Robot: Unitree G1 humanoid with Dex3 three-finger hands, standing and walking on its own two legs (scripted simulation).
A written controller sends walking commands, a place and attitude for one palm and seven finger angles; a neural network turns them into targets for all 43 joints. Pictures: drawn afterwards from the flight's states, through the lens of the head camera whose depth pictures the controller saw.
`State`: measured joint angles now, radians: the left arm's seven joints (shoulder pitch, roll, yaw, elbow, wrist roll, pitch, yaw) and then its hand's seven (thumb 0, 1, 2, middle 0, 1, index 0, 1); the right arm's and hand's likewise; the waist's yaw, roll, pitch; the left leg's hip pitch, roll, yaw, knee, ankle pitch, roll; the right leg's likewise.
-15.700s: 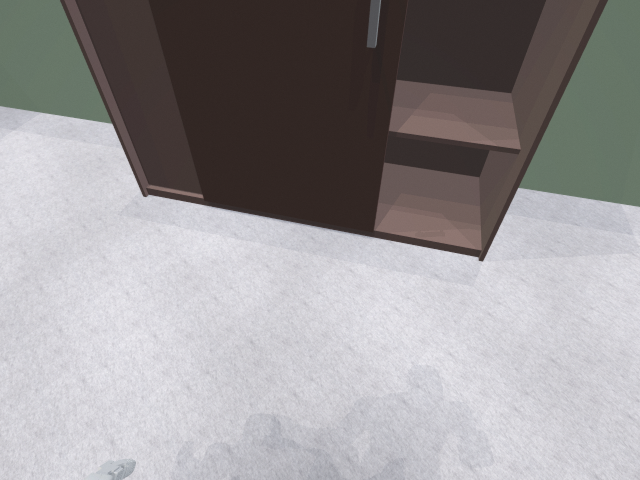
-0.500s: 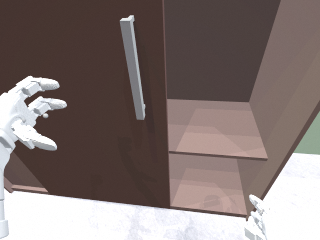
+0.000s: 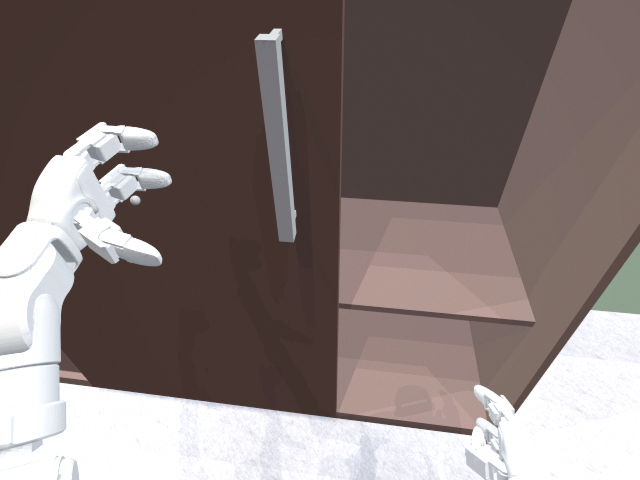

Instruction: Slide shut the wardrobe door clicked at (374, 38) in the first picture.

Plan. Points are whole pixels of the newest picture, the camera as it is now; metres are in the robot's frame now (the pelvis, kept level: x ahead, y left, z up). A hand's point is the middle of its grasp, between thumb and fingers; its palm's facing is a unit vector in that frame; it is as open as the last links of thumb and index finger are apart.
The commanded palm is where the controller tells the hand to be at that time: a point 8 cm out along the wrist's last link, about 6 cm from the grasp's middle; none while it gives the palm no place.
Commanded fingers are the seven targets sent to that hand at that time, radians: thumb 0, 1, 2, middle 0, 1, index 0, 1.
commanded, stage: move the hooked fingers beside the handle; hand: left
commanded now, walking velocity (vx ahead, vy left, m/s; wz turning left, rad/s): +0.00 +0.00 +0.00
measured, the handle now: (282, 148) +0.49 +0.11 +0.21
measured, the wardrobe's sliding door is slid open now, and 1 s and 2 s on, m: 0.46 0.46 0.45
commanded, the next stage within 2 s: feel for the door with the fingertips in 1.90 s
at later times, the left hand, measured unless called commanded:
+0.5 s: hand (191, 182) +0.35 +0.19 +0.24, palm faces +0.01 -1.00 -0.05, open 14.0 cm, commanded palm +0.34 +0.24 +0.23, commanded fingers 0.00 -0.50 0.30 -0.30 -1.20 -0.30 -1.20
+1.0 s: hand (237, 155) +0.42 +0.16 +0.23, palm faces -0.01 -1.00 -0.02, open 14.0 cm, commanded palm +0.41 +0.22 +0.22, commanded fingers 0.00 -0.50 0.30 -0.30 -1.20 -0.30 -1.20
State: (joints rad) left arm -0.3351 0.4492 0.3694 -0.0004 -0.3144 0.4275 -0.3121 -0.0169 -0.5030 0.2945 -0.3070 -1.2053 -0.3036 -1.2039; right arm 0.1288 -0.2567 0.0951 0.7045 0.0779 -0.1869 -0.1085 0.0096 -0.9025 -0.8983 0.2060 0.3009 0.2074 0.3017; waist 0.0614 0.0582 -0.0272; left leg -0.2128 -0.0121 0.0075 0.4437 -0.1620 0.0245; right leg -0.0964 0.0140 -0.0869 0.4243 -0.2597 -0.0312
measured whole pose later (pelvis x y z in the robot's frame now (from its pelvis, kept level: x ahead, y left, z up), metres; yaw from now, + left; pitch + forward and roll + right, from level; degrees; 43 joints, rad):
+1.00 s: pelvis +0.02 -0.02 +0.00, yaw -1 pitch +0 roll +0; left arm -0.64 0.40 0.29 0.42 -0.24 0.32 -0.20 -0.02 -0.50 0.29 -0.30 -1.20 -0.30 -1.20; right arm 0.22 -0.29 0.03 0.75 0.08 -0.13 -0.10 0.01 -0.90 -0.90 0.20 0.30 0.21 0.30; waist -0.01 0.06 -0.04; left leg -0.26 0.02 0.02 0.45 -0.18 0.00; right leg -0.15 0.05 -0.07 0.43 -0.27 -0.06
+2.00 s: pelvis +0.02 +0.00 +0.00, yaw -2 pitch +0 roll -1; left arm -0.68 0.39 0.28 0.50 -0.20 0.29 -0.16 -0.02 -0.50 0.29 -0.30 -1.20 -0.30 -1.20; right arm 0.25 -0.27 0.03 0.75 0.07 -0.12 -0.09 0.01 -0.90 -0.90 0.21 0.30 0.21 0.30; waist -0.02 0.05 -0.04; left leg -0.26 0.00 0.03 0.45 -0.19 0.02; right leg -0.14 0.03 -0.06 0.40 -0.26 -0.03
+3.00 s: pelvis +0.02 -0.01 +0.00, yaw -1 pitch +0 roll -1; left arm -0.75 0.34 0.23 0.58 -0.18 0.24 -0.10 -0.02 -0.50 0.30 -0.33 -1.25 -0.32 -1.23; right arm 0.25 -0.27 0.02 0.78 0.07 -0.14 -0.08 0.01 -0.91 -0.90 0.20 0.30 0.21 0.30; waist -0.02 0.06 -0.04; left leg -0.28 0.01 0.01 0.45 -0.18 0.01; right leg -0.15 0.04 -0.07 0.41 -0.26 -0.05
